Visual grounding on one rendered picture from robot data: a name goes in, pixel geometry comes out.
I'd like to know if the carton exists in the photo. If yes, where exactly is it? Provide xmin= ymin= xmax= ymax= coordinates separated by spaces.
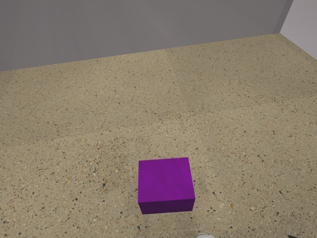
xmin=138 ymin=157 xmax=195 ymax=214

